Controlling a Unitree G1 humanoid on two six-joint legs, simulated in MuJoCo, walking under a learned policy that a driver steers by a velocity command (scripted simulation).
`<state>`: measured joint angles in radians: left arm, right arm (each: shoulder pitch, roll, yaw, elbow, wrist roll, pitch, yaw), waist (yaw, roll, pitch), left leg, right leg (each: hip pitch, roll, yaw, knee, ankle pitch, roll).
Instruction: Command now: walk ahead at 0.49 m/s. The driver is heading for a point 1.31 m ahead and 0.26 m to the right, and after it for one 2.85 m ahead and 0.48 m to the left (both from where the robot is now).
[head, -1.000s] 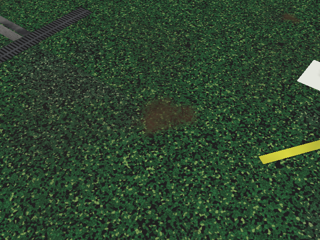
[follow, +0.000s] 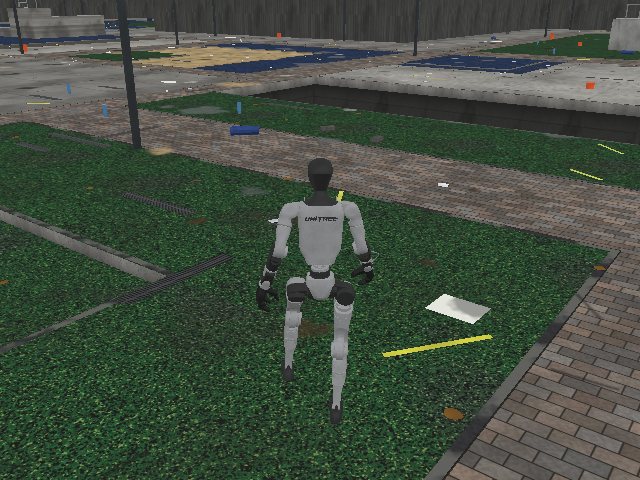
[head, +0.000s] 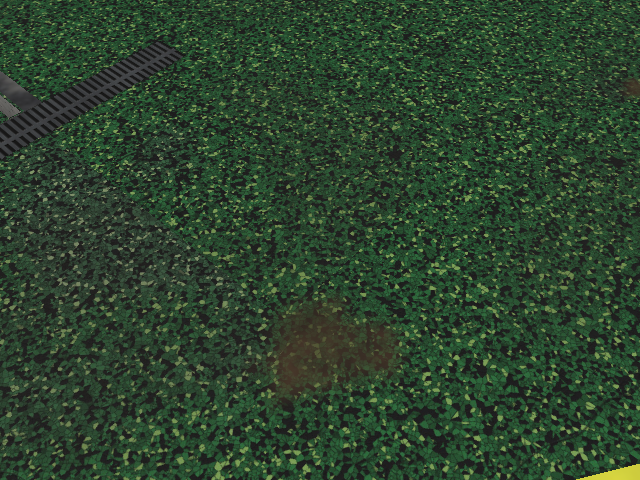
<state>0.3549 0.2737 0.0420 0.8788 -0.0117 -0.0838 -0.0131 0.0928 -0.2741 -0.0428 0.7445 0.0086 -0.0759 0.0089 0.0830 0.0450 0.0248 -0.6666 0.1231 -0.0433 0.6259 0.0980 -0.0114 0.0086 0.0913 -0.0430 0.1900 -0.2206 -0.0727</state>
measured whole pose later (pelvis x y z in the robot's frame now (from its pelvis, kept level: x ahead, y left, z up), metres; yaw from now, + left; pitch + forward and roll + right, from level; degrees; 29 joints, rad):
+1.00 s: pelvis +0.55 -0.09 +0.00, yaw -24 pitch +1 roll +0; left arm 0.32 0.26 0.05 0.76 -0.01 -0.06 0.00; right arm 0.09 -0.30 -0.05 0.77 0.00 -0.09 0.01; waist 0.05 0.04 0.03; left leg -0.68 0.13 -0.05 0.76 0.00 -0.04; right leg -0.09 0.10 0.03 0.27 -0.19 -0.10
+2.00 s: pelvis +1.06 -0.31 +0.00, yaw -12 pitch +1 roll -2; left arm 0.30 0.26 0.07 0.86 0.01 -0.10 0.00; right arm 0.19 -0.31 -0.08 0.77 0.02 -0.02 0.00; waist 0.05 0.05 0.02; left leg -0.67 0.11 -0.05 0.99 -0.15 0.00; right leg -0.10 0.01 -0.16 0.28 -0.19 -0.03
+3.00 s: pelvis +1.29 -0.33 +0.00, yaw +24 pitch +1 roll +1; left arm 0.14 0.27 0.07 0.72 0.01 0.02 0.03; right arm 0.19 -0.32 -0.10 0.62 0.02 0.08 -0.01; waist 0.01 0.02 0.06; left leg -0.47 0.01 -0.03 0.92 -0.40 -0.09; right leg -0.25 -0.07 -0.07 0.45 -0.22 0.01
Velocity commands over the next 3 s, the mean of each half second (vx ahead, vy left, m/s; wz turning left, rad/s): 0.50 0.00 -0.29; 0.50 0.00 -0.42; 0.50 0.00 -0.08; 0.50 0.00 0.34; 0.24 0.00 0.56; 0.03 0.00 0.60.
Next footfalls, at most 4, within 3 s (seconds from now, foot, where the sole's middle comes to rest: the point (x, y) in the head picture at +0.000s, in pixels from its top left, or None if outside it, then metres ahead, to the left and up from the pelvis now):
0.14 left None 0.28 0.14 -0.78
0.68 right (435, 467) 0.52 -0.15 -0.78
1.22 left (401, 311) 0.90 -0.08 -0.78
1.72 right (534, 269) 1.05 -0.42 -0.78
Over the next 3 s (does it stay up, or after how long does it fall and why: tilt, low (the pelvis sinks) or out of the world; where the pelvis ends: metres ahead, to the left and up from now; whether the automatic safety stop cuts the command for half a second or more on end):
stays up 1.29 -0.33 0.00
